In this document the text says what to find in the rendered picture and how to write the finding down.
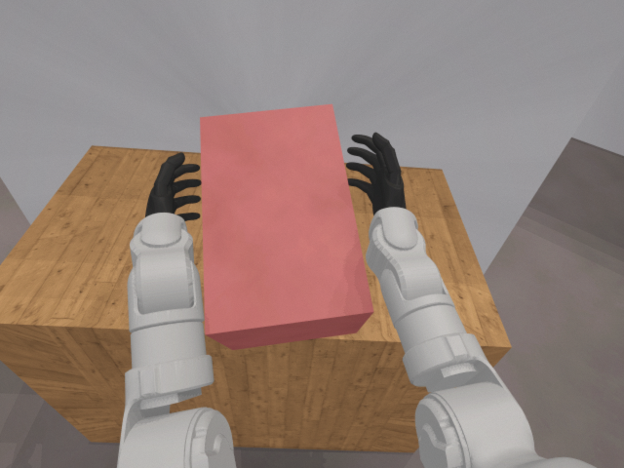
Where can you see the left robot forearm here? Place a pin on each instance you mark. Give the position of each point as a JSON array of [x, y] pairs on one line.
[[169, 359]]

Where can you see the carton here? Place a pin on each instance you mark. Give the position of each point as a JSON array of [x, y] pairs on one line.
[[282, 255]]

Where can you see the pedestal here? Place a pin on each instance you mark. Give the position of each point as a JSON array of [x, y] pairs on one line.
[[64, 318]]

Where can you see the right robot forearm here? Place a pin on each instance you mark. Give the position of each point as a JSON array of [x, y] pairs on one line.
[[439, 353]]

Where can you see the robot right upper arm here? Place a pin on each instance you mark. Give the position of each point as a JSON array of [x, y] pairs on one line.
[[478, 426]]

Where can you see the robot left upper arm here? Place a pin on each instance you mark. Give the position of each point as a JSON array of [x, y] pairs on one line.
[[194, 438]]

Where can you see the robot right hand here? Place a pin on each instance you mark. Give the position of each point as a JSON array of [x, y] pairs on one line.
[[387, 187]]

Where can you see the robot left hand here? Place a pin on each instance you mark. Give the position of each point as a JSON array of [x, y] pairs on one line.
[[161, 198]]

